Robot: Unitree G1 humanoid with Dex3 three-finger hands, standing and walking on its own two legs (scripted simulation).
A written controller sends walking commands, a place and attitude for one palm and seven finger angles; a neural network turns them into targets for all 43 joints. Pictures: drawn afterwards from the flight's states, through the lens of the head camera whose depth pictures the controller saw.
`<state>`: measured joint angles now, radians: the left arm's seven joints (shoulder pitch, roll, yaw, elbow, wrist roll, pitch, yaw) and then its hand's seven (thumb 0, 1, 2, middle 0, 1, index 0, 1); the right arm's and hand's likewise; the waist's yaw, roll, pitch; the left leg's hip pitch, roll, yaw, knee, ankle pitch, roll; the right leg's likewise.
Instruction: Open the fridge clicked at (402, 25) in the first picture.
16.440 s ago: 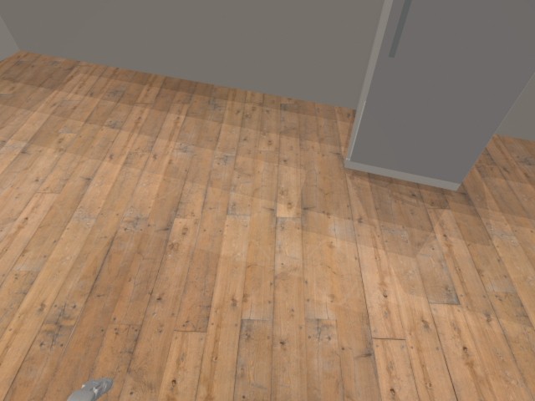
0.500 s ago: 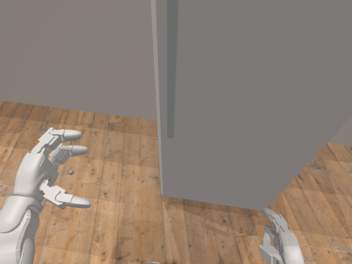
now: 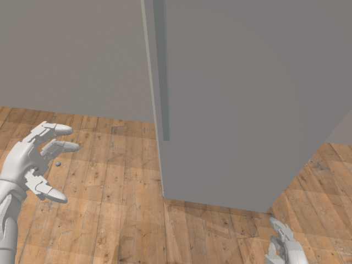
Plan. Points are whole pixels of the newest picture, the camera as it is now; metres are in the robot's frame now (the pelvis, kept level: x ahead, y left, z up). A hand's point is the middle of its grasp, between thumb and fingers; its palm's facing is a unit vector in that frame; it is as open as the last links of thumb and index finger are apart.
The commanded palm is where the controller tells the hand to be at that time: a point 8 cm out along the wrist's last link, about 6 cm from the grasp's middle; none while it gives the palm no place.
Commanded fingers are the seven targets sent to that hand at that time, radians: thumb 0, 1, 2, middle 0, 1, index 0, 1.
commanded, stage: raise the hand to about handle height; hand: left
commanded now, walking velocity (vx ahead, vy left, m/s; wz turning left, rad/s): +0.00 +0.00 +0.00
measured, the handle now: (165, 77) +0.53 +0.08 +0.15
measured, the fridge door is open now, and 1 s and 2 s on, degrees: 0 0 0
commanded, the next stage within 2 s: move the hooked fingers beside the handle in 0.30 s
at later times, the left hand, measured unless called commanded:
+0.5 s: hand (71, 159) +0.28 +0.24 +0.12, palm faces -0.01 -1.00 -0.04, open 14.0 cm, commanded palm +0.26 +0.29 +0.12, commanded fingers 0.00 -0.50 0.30 -0.30 -1.20 -0.30 -1.20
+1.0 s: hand (92, 139) +0.34 +0.22 +0.11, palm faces -0.07 -1.00 -0.01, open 14.0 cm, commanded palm +0.32 +0.27 +0.11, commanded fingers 0.00 -0.50 0.30 -0.30 -1.20 -0.30 -1.20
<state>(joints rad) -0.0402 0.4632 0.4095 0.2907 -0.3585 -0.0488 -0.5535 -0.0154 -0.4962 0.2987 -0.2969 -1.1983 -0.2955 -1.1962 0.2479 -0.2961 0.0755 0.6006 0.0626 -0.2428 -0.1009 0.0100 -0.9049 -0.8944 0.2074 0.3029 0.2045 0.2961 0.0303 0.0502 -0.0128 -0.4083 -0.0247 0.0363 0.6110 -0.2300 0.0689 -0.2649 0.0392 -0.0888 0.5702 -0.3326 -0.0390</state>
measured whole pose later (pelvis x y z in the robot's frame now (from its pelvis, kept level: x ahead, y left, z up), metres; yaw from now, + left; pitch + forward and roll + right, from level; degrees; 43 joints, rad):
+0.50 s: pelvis +0.00 -0.02 +0.00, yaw -1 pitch +1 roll -1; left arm -0.05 0.42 0.41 0.29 -0.36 -0.09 -0.51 -0.02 -0.50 0.30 -0.30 -1.20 -0.30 -1.20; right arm 0.25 -0.29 0.06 0.61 0.07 -0.25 -0.11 0.01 -0.91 -0.89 0.21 0.30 0.20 0.30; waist 0.03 0.05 -0.02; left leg -0.41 -0.01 0.04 0.63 -0.25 0.05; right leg -0.28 0.06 -0.08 0.60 -0.35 -0.06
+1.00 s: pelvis +0.01 -0.01 +0.00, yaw -1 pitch +3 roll -1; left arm -0.24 0.39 0.32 0.42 -0.31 -0.11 -0.43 -0.02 -0.50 0.30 -0.30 -1.20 -0.30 -1.20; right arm 0.27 -0.29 0.06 0.62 0.07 -0.21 -0.10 0.01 -0.91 -0.89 0.21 0.30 0.20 0.30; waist 0.00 0.04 -0.03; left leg -0.45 -0.02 0.05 0.64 -0.25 0.06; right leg -0.32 0.04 -0.07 0.62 -0.36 -0.05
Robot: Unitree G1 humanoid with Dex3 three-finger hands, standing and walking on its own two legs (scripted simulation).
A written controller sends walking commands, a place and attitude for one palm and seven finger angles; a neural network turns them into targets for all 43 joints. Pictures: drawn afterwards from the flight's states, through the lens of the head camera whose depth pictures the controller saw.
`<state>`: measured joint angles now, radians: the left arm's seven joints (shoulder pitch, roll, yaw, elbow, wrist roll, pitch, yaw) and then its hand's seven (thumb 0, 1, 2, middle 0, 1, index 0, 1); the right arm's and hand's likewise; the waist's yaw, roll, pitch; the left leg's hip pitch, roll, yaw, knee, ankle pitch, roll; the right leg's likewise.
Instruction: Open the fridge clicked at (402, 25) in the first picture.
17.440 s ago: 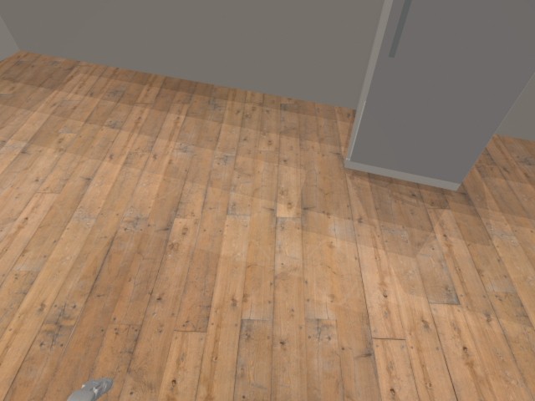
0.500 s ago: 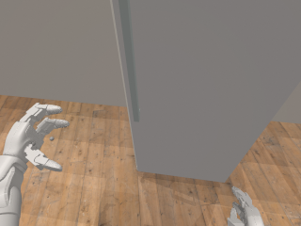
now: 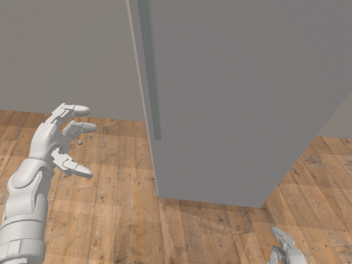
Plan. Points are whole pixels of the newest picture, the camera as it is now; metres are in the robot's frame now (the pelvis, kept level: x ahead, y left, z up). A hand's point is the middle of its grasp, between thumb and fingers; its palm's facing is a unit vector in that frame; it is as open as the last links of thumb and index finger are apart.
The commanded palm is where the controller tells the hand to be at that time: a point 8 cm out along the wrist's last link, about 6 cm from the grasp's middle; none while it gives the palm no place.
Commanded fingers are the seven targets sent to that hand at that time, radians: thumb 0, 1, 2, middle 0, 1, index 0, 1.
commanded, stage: move the hooked fingers beside the handle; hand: left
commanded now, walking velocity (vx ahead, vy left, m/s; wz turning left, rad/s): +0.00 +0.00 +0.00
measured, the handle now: (153, 76) +0.52 +0.09 +0.15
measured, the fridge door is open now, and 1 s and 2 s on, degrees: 0 0 0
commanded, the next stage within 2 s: none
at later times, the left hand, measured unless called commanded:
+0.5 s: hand (105, 122) +0.40 +0.20 +0.11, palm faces -0.06 -1.00 -0.01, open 14.0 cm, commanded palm +0.38 +0.25 +0.11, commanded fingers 0.00 -0.50 0.30 -0.30 -1.20 -0.30 -1.20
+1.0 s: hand (125, 105) +0.46 +0.16 +0.11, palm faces -0.05 -1.00 -0.01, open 14.0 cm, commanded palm +0.44 +0.22 +0.10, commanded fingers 0.00 -0.50 0.30 -0.30 -1.20 -0.30 -1.20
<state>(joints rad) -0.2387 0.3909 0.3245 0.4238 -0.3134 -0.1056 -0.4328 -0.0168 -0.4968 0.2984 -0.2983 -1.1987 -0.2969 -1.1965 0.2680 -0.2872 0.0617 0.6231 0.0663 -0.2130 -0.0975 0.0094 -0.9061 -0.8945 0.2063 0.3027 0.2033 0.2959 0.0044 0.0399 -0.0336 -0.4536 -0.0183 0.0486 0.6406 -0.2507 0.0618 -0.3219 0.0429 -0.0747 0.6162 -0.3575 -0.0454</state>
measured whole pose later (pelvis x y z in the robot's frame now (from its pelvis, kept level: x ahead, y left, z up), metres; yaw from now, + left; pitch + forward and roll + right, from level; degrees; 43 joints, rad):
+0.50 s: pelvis +0.01 +0.01 +0.00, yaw -1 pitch +6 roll -1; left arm -0.43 0.36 0.28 0.61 -0.24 -0.13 -0.32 -0.02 -0.50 0.30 -0.30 -1.20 -0.30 -1.20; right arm 0.32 -0.29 0.04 0.63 0.05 -0.14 -0.05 0.01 -0.91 -0.89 0.21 0.30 0.20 0.30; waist -0.04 0.04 -0.05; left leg -0.50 -0.02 0.07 0.66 -0.28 0.07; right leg -0.37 0.04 -0.05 0.64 -0.38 -0.04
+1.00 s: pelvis +0.01 -0.01 -0.01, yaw -1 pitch +10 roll -1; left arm -0.73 0.39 0.29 0.95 -0.19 -0.23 -0.27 -0.02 -0.50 0.30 -0.30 -1.20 -0.30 -1.20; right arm 0.35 -0.29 0.04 0.65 0.04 -0.07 -0.04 0.01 -0.91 -0.89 0.21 0.30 0.20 0.30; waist -0.08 0.03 -0.06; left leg -0.60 0.00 0.06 0.73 -0.29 0.05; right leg -0.48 0.06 -0.06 0.71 -0.40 -0.06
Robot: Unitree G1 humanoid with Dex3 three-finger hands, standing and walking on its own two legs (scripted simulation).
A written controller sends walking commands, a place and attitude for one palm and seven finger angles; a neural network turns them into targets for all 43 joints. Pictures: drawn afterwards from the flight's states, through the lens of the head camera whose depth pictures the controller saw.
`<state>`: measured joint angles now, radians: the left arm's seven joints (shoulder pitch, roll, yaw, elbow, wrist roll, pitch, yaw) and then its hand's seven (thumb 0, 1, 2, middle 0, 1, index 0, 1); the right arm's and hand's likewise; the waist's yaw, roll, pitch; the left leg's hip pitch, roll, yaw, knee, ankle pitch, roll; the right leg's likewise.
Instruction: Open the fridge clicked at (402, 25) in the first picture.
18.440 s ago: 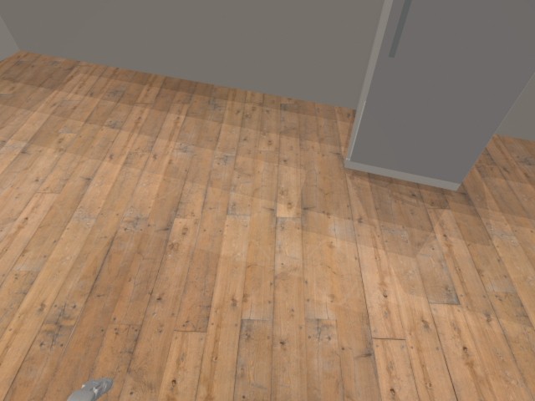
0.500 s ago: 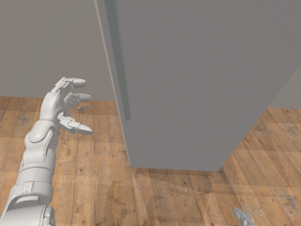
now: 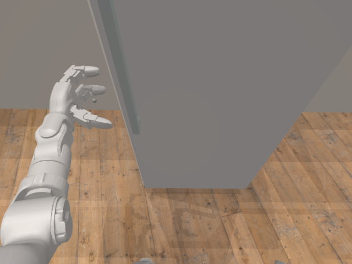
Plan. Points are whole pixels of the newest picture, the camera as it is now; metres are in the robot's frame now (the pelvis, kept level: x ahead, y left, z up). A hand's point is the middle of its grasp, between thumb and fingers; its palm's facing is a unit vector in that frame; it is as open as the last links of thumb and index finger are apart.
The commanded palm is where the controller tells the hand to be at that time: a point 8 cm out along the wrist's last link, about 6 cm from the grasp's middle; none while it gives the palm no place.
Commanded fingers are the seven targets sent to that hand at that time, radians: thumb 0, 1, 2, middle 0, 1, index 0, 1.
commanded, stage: move the hooked fingers beside the handle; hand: left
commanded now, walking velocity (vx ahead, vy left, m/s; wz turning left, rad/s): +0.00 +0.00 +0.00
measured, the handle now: (123, 65) +0.51 +0.11 +0.17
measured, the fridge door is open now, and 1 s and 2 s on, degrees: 0 0 0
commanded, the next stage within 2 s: feel for the door with the fingertips in 1.48 s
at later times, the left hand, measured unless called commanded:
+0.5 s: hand (97, 105) +0.44 +0.17 +0.12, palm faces -0.02 -1.00 -0.02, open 14.0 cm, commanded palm +0.42 +0.23 +0.11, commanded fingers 0.00 -0.50 0.30 -0.30 -1.20 -0.30 -1.20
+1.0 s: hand (100, 103) +0.45 +0.17 +0.11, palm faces -0.05 -1.00 +0.00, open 14.0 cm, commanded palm +0.42 +0.23 +0.11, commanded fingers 0.00 -0.50 0.30 -0.30 -1.20 -0.30 -1.20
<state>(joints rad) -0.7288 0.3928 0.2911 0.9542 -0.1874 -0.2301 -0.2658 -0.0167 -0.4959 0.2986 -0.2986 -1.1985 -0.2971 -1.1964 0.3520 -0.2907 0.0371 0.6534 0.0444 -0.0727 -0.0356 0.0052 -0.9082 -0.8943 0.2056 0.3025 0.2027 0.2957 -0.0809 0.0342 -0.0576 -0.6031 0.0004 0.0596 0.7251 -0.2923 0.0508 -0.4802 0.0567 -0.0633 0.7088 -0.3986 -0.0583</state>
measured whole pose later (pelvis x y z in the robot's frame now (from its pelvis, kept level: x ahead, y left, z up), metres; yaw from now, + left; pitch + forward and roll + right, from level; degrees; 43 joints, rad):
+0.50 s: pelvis +0.00 -0.01 +0.00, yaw +0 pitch +10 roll -1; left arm -0.70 0.37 0.27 0.93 -0.19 -0.26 -0.25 -0.02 -0.50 0.30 -0.30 -1.20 -0.30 -1.20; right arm 0.32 -0.29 0.03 0.64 0.05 -0.05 -0.04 0.00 -0.91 -0.89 0.21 0.30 0.20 0.30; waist -0.07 0.04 -0.06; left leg -0.62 0.01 0.05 0.75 -0.30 0.04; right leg -0.49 0.06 -0.08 0.73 -0.41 -0.07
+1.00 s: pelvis +0.00 +0.00 +0.00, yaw +0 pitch +11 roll -1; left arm -0.73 0.37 0.26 0.97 -0.19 -0.25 -0.26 -0.02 -0.50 0.30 -0.30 -1.20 -0.30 -1.20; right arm 0.37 -0.28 0.03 0.66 0.05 -0.03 -0.03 0.01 -0.91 -0.89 0.21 0.30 0.20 0.30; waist -0.08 0.04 -0.08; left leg -0.63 0.00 0.05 0.76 -0.31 0.05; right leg -0.50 0.06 -0.07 0.73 -0.42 -0.06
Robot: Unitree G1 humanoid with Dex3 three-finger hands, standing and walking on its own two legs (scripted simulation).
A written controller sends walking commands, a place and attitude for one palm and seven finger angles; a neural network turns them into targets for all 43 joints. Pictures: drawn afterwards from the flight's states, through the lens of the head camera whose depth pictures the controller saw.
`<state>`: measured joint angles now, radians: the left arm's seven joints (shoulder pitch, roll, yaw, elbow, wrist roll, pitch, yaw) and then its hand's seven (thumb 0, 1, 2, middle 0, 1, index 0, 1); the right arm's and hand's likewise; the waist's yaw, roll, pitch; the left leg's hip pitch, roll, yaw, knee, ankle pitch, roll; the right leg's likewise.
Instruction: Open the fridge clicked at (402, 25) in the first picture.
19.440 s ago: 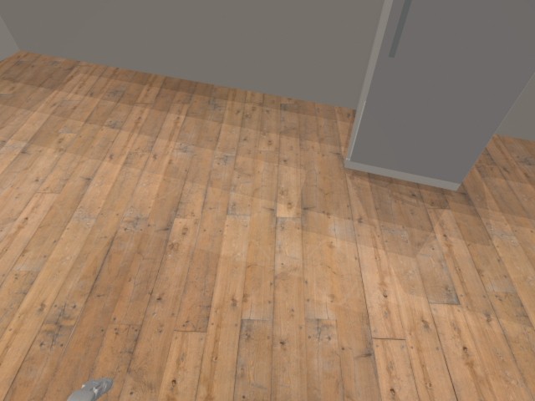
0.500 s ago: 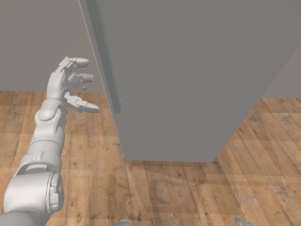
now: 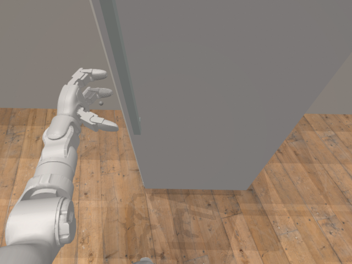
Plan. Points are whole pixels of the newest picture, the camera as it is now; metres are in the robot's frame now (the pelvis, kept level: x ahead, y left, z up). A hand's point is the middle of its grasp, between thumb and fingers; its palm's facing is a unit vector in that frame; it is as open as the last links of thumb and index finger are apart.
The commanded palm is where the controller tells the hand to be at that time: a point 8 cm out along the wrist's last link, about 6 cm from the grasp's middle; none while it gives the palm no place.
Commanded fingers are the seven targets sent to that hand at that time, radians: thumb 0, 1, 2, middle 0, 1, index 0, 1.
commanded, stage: move the hooked fingers beside the handle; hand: left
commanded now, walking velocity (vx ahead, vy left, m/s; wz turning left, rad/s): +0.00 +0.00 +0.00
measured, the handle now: (125, 65) +0.51 +0.11 +0.17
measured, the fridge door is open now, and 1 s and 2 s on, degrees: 0 0 0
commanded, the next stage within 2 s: feel for the door with the fingertips in 0.48 s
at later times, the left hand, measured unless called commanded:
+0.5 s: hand (99, 104) +0.44 +0.17 +0.11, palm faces -0.04 -1.00 +0.01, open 14.0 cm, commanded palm +0.42 +0.23 +0.11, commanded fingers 0.00 -0.50 0.30 -0.30 -1.20 -0.30 -1.20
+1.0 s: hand (122, 102) +0.45 +0.12 +0.11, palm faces -0.03 -1.00 -0.01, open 14.0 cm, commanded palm +0.43 +0.19 +0.11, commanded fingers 0.00 -0.50 0.30 -0.30 -1.20 -0.30 -1.20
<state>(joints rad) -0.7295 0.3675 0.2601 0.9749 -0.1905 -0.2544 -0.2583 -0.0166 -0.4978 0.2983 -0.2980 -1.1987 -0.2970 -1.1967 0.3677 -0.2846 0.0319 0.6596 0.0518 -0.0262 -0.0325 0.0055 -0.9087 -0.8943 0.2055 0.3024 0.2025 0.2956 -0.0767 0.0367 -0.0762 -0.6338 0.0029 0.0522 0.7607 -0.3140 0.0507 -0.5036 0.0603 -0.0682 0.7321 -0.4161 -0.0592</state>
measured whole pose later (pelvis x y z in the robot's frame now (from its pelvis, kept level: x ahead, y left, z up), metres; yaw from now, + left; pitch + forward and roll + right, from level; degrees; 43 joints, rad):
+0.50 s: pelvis +0.00 +0.00 +0.00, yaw +0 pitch +10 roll -2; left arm -0.73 0.35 0.25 0.96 -0.19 -0.27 -0.24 -0.02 -0.50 0.30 -0.30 -1.20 -0.30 -1.20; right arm 0.34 -0.28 0.04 0.65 0.05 -0.03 -0.03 0.00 -0.91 -0.89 0.21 0.30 0.20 0.30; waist -0.07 0.04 -0.08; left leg -0.64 0.00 0.05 0.77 -0.32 0.06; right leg -0.50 0.06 -0.07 0.74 -0.42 -0.05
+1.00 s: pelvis +0.00 +0.00 +0.00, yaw -1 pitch +11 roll -1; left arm -0.70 0.26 0.23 0.91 -0.14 -0.28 -0.12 -0.02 -0.50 0.30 -0.30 -1.20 -0.30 -1.20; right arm 0.36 -0.27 0.03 0.65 0.03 -0.04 -0.01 0.00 -0.91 -0.89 0.21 0.30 0.20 0.30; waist -0.09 0.04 -0.08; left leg -0.63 0.01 0.07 0.77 -0.32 0.05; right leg -0.52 0.06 -0.05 0.75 -0.43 -0.06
